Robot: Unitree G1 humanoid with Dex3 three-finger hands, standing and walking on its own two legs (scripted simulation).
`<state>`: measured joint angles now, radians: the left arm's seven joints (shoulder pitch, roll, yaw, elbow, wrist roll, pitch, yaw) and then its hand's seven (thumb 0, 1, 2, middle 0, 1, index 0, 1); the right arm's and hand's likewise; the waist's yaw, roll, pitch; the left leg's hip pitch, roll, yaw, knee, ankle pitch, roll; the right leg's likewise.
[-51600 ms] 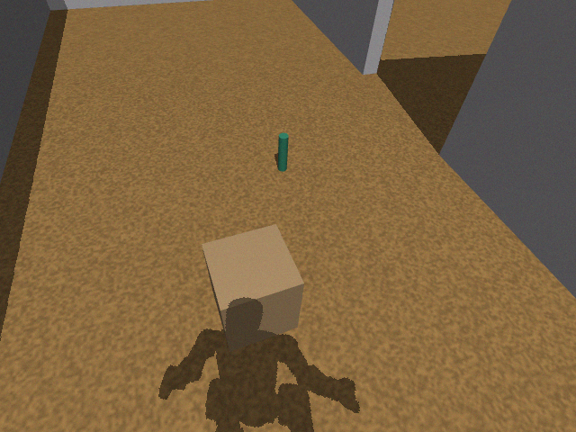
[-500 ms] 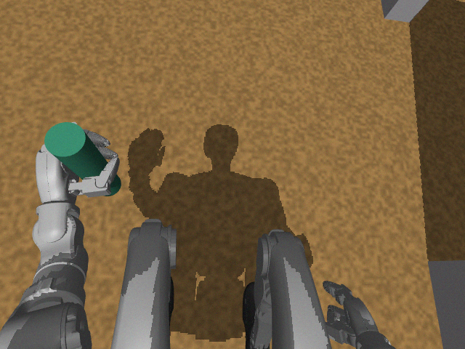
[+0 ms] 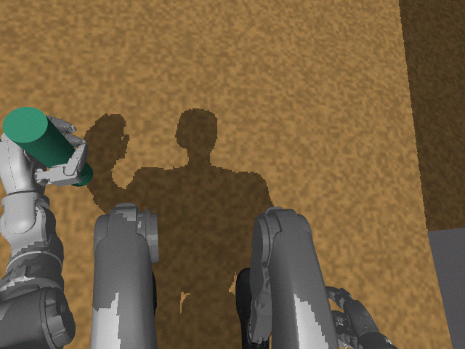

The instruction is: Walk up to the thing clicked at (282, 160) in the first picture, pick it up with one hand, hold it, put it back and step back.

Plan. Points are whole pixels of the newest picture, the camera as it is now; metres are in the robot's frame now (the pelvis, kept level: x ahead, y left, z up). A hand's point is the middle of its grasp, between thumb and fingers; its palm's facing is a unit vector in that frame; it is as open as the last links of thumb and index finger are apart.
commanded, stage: crouch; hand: left
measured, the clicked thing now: (58, 155) +0.40 +0.28 -0.07
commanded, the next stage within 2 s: lower in 0.34 s
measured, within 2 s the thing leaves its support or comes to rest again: rests again in 1.50 s
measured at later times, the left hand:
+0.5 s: hand (71, 164) +0.40 +0.28 -0.11, palm faces +0.26 -0.97 -0.02, open 6.5 cm
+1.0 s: hand (81, 171) +0.41 +0.28 -0.18, palm faces +0.26 -0.97 -0.01, open 6.5 cm
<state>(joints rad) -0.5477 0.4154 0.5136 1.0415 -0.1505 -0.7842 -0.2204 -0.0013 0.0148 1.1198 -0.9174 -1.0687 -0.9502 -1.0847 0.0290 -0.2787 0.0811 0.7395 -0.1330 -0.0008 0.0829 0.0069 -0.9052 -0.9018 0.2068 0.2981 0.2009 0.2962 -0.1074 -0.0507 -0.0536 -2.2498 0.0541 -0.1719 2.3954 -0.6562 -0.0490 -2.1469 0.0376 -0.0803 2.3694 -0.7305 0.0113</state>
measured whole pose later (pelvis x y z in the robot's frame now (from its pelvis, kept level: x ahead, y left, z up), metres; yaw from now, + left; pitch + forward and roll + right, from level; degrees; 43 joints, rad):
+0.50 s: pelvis +0.01 +0.01 -0.03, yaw -3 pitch +26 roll -8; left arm -0.48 0.46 0.51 0.97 -0.17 -0.81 -0.21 0.00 0.01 1.12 -0.92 -1.07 -0.95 -1.08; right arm -0.04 -0.29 0.14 0.72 -0.18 0.02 0.11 0.00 -0.91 -0.90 0.21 0.30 0.20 0.30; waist -0.11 -0.09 0.03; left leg -2.29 0.05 -0.23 2.52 -0.69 -0.05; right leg -2.17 0.06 -0.12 2.45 -0.75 0.03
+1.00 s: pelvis +0.00 +0.01 -0.04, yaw -6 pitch +20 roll -12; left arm -0.49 0.60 0.56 1.14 -0.19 -0.93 -0.20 0.00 0.01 1.13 -0.92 -1.06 -0.96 -1.08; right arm -0.12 -0.32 0.29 0.68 -0.25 0.02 0.13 0.00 -0.93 -0.90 0.21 0.30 0.20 0.30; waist -0.17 -0.17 0.16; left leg -2.27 0.04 -0.32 2.60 -0.70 -0.06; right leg -2.13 0.08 -0.18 2.48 -0.73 0.04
